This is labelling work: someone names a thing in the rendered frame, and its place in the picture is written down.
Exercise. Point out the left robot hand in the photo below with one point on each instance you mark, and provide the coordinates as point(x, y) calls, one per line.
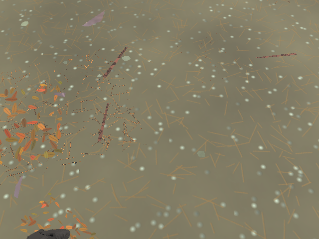
point(50, 234)

